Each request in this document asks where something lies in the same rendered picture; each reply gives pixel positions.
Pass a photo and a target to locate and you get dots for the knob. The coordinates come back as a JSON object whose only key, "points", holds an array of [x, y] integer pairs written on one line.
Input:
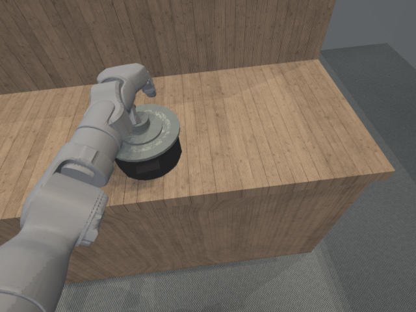
{"points": [[144, 124]]}

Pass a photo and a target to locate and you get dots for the pot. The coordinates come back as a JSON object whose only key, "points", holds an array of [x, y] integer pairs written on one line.
{"points": [[153, 168]]}

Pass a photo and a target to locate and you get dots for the robot left forearm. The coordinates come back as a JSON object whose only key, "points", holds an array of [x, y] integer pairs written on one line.
{"points": [[91, 151]]}

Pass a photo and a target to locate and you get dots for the table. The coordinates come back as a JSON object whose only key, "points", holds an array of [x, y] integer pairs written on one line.
{"points": [[272, 153]]}

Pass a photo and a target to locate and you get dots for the robot left hand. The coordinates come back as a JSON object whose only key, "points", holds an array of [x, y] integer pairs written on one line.
{"points": [[138, 76]]}

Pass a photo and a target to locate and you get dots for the lid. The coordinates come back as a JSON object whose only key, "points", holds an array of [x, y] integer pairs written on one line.
{"points": [[158, 138]]}

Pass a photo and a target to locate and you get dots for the left robot upper arm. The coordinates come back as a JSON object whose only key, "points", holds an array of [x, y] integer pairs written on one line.
{"points": [[34, 264]]}

